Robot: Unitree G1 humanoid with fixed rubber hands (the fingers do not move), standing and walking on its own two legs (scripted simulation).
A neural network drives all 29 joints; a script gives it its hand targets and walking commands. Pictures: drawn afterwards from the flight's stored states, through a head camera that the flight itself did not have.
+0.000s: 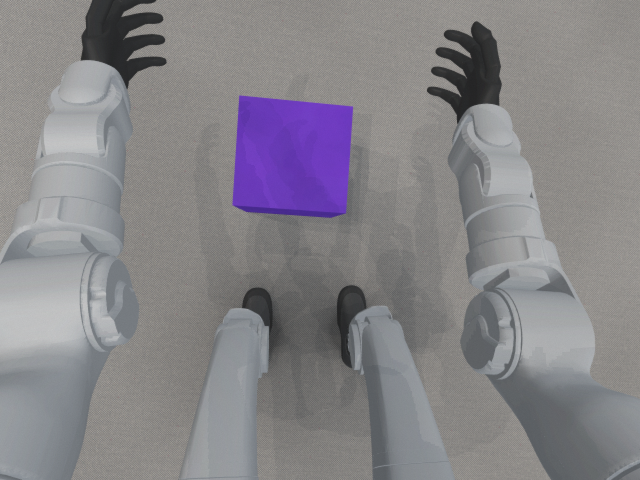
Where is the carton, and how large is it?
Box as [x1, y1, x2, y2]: [232, 95, 352, 217]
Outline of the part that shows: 239,95 232,204 243,210 254,212 331,217 345,213 352,106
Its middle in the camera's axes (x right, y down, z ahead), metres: -0.06 -0.16 +0.83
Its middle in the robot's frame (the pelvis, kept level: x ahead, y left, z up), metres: +0.50 +0.02 -0.52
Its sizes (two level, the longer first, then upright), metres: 0.210 0.200 0.250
